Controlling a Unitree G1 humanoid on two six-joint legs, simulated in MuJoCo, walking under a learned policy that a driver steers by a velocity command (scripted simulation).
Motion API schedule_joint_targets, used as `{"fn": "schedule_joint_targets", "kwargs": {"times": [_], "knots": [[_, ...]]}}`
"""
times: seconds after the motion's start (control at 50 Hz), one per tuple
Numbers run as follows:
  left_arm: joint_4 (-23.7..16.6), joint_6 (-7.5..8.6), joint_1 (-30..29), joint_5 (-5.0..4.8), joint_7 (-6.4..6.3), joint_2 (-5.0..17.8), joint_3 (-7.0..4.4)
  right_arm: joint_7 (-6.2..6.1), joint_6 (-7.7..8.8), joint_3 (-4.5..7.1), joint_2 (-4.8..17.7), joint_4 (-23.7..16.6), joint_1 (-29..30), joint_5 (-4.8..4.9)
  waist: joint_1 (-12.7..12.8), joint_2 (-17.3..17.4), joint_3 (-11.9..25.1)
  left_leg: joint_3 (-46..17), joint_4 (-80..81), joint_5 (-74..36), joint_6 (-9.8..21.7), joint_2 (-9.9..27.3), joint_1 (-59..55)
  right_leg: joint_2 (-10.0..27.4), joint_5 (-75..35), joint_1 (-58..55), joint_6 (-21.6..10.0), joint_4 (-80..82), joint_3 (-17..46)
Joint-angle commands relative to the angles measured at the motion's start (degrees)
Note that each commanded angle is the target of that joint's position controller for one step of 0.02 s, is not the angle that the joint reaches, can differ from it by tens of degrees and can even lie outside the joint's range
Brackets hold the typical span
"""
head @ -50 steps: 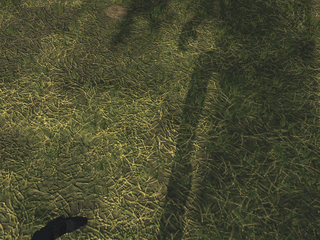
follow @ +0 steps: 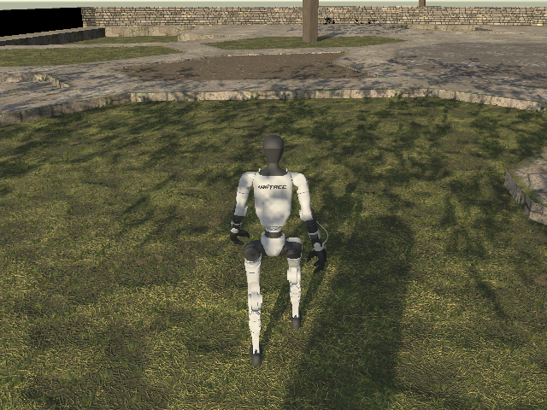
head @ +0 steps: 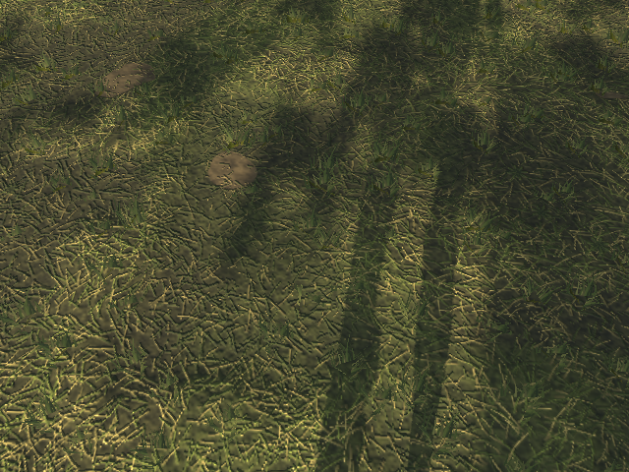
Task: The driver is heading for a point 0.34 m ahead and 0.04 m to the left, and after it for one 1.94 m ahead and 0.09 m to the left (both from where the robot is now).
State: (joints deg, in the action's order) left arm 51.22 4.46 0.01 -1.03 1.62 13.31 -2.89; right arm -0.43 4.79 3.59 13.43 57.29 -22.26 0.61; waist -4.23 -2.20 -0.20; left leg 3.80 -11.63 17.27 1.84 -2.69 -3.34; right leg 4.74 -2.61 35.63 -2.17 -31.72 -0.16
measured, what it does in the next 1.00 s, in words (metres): walks ahead: right foot, then left foot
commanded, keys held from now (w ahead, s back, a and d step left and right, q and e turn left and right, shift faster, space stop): w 0.18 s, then no key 0.82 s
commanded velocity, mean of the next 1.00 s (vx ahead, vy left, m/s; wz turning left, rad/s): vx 0.21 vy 0.00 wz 0.00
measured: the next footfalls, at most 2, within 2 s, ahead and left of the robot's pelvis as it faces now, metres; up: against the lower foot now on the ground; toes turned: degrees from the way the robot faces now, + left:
right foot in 0.08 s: +0.23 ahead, -0.13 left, +0.00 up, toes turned -3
left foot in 0.54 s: +0.42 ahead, +0.09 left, +0.00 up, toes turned +1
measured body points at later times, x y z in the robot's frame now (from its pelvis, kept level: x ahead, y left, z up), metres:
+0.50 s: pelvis +0.25 -0.04 +0.00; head +0.28 -0.04 +0.45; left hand +0.28 +0.23 -0.14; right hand +0.41 -0.28 -0.12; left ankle +0.39 +0.10 -0.72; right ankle +0.19 -0.13 -0.74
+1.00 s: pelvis +0.33 -0.03 +0.00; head +0.34 -0.04 +0.45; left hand +0.36 +0.22 -0.15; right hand +0.42 -0.29 -0.15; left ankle +0.38 +0.09 -0.74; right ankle +0.29 -0.16 -0.74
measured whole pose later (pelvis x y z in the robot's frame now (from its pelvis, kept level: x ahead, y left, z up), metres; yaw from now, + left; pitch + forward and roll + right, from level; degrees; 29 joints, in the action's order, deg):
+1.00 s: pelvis +0.33 -0.03 +0.00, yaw +0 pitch +0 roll +0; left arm 62.2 0.9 13.3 0.3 -1.7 12.2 -1.9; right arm -1.5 0.6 2.9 12.5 58.5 -7.9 -0.2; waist 0.4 0.5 -1.3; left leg 1.4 -28.6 10.2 0.0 0.7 18.0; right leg 1.1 19.7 9.9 0.4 -29.9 -1.0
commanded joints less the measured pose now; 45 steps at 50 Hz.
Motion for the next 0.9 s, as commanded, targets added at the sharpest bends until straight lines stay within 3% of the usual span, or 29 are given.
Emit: {"fn": "schedule_joint_targets", "kwargs": {"times": [0.02,0.06,0.08,0.1,0.12,0.14,0.16,0.18,0.22,0.28,0.32,0.36,0.44,0.48,0.52,0.54,0.56,0.58,0.6,0.62,0.64,0.68,0.72,0.74,0.76,0.78,0.8,0.84,0.9], "knots": [[-5.12,1.49,-5.79,-0.32,0.92,5.31,-0.97,-0.58,-0.49,2.31,9.91,-0.83,-1.76,0.31,1.80,7.05,-3.97,-7.23,-1.86,-27.90,7.95,18.35,-2.54,-1.05,5.37,1.26,-1.95,2.63,-0.71],[-2.23,1.69,4.80,-0.07,0.77,8.48,-2.74,-0.66,-1.01,2.31,10.22,-1.42,0.92,0.44,7.88,8.12,2.52,-4.57,-13.64,-46.07,6.02,15.82,-0.97,-4.94,6.37,-14.94,-4.25,4.01,-3.98],[0.95,1.64,15.66,0.29,0.31,11.79,-4.24,-0.67,-1.08,1.61,8.70,-2.22,1.37,0.04,12.07,6.51,9.56,-2.41,-26.75,-42.69,4.07,12.72,7.17,-2.27,4.68,-31.61,-6.68,1.82,-0.84],[2.51,1.32,24.72,1.37,-0.24,17.56,-5.64,-0.21,-0.28,0.06,3.71,-3.46,-3.99,-0.77,11.36,-5.17,19.28,-0.30,-49.66,-18.98,0.21,5.20,28.74,12.97,8.59,-55.09,-14.53,2.24,22.17],[3.13,0.95,25.76,0.66,-0.14,15.25,-4.65,0.26,1.26,-0.73,1.97,-2.84,-4.80,0.05,10.68,-12.88,24.45,-7.19,-62.46,15.16,-0.93,-1.02,40.81,18.93,15.99,-61.35,-19.11,12.86,42.80],[2.50,1.00,21.46,0.10,-0.18,11.63,-3.47,0.56,2.41,0.67,7.24,-3.98,0.30,1.66,10.95,-8.84,16.69,-10.71,-67.39,13.90,0.38,2.93,47.27,16.50,20.42,-55.66,-15.87,14.27,36.75],[1.09,1.05,16.51,0.20,-0.36,9.08,-2.77,0.50,2.89,0.85,8.41,-5.34,5.01,2.26,9.83,-5.42,10.27,-8.85,-66.25,8.84,1.34,6.15,48.38,14.42,18.62,-47.09,-13.53,15.17,28.03],[0.44,1.23,12.29,0.74,-0.16,7.31,-2.13,0.07,2.71,1.09,8.12,-5.67,7.24,1.67,7.73,-1.01,5.46,-7.51,-62.18,3.94,1.32,8.81,45.88,12.18,14.34,-37.48,-12.23,17.32,21.83],[0.32,1.68,8.69,1.87,0.17,5.15,-1.34,-0.69,1.03,1.65,6.61,-5.02,5.15,0.46,3.74,-1.76,2.17,-7.58,-57.04,0.75,0.62,10.79,37.69,9.22,-1.70,-26.30,-10.93,19.48,13.87],[2.09,2.02,10.34,2.12,-0.40,7.07,-1.55,-1.23,-0.47,1.43,4.09,-5.14,3.85,-0.21,1.61,-1.45,1.54,-6.21,-50.46,-1.58,-1.38,10.14,34.94,8.04,-23.02,-21.87,-11.93,19.59,6.12],[2.45,1.58,10.27,2.05,-1.33,7.79,-1.55,-1.21,-0.77,1.14,3.63,-6.30,7.07,-0.74,1.72,-1.42,1.84,-5.40,-41.52,-8.04,-2.25,9.82,34.75,6.41,-27.52,-21.92,-10.92,19.14,2.17],[2.78,1.02,10.89,1.79,-1.84,8.16,-1.45,-0.84,-0.83,0.55,2.67,-7.01,10.90,-0.74,3.11,-1.84,2.52,-4.02,-31.96,-15.30,-2.11,8.44,31.25,4.25,-26.89,-21.97,-9.23,18.81,-0.96],[4.83,-0.06,13.93,1.28,-2.15,8.76,-1.34,-0.27,-1.19,0.42,3.94,-8.05,16.14,-0.42,5.49,-2.12,3.05,-4.20,-22.91,-19.30,-1.83,6.55,28.93,5.71,-22.04,-27.54,-8.83,16.90,0.26],[5.47,-0.70,13.76,0.90,-2.30,8.76,-1.35,0.03,-1.02,0.61,5.00,-8.49,17.17,-0.79,5.27,-2.33,2.61,-4.40,-20.10,-16.13,-0.67,5.95,28.37,6.84,-20.52,-29.89,-8.28,13.57,1.89],[5.74,-1.27,13.22,0.33,-2.55,8.12,-1.14,0.16,-0.59,1.22,6.42,-7.02,13.45,-1.42,2.71,-0.72,3.76,-3.82,-12.32,-22.62,1.17,4.91,21.36,4.77,-15.70,-30.26,-5.50,7.48,2.14],[5.81,-1.07,15.71,1.19,-2.62,7.33,-0.92,-0.22,-0.42,2.12,10.00,-6.28,11.00,-1.95,3.15,2.63,6.37,-7.25,-12.91,-43.59,2.76,8.51,13.62,1.27,-10.75,-27.85,-2.77,2.53,0.66],[6.80,-0.47,22.11,2.18,-2.43,4.55,-0.24,-0.54,-0.68,2.23,12.04,-6.22,10.04,-2.37,6.68,9.25,11.45,-13.67,-17.81,-59.93,8.18,15.87,0.60,-2.75,7.06,-18.85,0.10,-4.20,-0.94],[8.03,-0.74,23.88,1.82,-2.54,2.04,0.66,-0.53,-1.47,1.13,7.41,-5.16,8.23,-2.07,5.18,14.43,15.60,-19.55,-17.06,-58.24,14.22,21.10,-2.72,-4.81,25.36,-15.39,2.47,-10.77,-0.86],[7.21,-1.76,19.83,0.92,-2.62,4.01,0.23,-0.29,-1.96,0.12,4.25,-4.72,8.48,-1.52,4.15,14.12,14.47,-22.25,-13.96,-48.37,15.27,21.77,0.43,-4.69,37.46,-13.71,3.46,-14.22,0.55],[6.13,-2.90,16.50,0.22,-2.95,5.28,-0.08,-0.12,-2.17,-0.15,4.57,-4.87,10.47,-1.62,4.16,12.62,12.00,-23.00,-11.31,-36.64,14.25,21.05,4.07,-3.84,40.29,-11.81,3.68,-15.95,1.69],[6.14,-4.07,14.94,0.26,-3.39,5.77,-0.36,-0.21,-2.34,-0.01,5.73,-5.32,12.58,-1.82,4.38,10.89,10.08,-23.21,-9.07,-27.29,13.03,20.65,8.03,-2.87,38.79,-11.67,3.87,-16.89,2.36],[6.88,-5.73,15.55,0.79,-3.94,5.58,-0.66,-0.76,-2.63,0.29,7.26,-6.61,18.69,-1.81,6.72,10.41,7.23,-20.28,-5.51,-15.49,10.04,18.52,17.52,-1.42,32.16,-16.51,3.98,-12.90,2.53],[8.91,-5.89,18.20,1.26,-3.86,3.10,-0.20,-1.03,-3.45,0.17,6.50,-6.82,22.55,-1.38,9.18,10.10,5.95,-13.97,-4.95,-6.94,6.65,13.87,24.76,-2.85,19.02,-25.75,3.08,-1.39,-0.39],[9.50,-5.89,18.40,1.87,-3.60,3.10,-0.22,-1.02,-3.70,0.12,5.98,-5.99,21.02,-0.86,8.96,9.57,5.65,-11.60,-5.13,-0.74,4.73,11.75,25.77,-3.78,14.60,-28.22,2.44,2.37,-1.39],[9.16,-5.98,17.48,2.56,-3.39,4.58,-0.38,-0.98,-3.75,-0.02,5.26,-4.99,18.91,-0.59,7.82,7.33,4.15,-9.85,-5.58,6.20,2.31,10.01,26.32,-2.26,13.44,-28.01,1.37,5.03,0.01],[8.10,-6.06,16.08,2.47,-3.54,6.60,-0.49,-0.94,-3.84,-0.04,5.20,-4.35,17.35,-1.00,6.04,4.78,1.93,-8.58,-6.99,9.91,0.51,8.39,26.65,0.80,18.41,-25.69,-0.27,8.61,2.83],[8.60,-5.70,14.43,1.71,-3.47,7.99,-0.68,-1.17,-3.99,-0.12,3.90,-4.70,16.93,-1.02,3.72,-2.21,-0.88,-4.67,-8.35,5.17,-1.11,5.04,20.10,0.72,30.86,-15.36,-1.73,10.42,3.59],[8.28,-4.17,11.70,1.72,-3.45,5.33,-0.02,-1.58,-3.68,0.09,4.47,-3.69,16.70,-1.23,3.35,-2.75,-2.01,-4.34,-12.83,-4.48,-0.85,4.84,13.41,0.28,30.53,-11.26,0.00,13.05,3.52],[8.88,-2.77,13.32,1.48,-3.42,5.74,-0.17,-1.48,-3.37,0.28,4.70,-2.17,15.50,-1.03,4.18,0.22,0.05,-4.78,-14.53,-15.09,0.81,5.55,13.35,-0.69,18.76,-16.78,1.24,10.14,2.07]]}}
Velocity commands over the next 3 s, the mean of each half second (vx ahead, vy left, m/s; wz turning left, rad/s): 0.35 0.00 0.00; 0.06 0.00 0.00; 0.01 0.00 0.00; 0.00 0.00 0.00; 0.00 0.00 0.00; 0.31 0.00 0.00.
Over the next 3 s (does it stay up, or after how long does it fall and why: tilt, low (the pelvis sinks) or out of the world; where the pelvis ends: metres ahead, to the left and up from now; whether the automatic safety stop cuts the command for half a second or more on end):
stays up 0.50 0.01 0.01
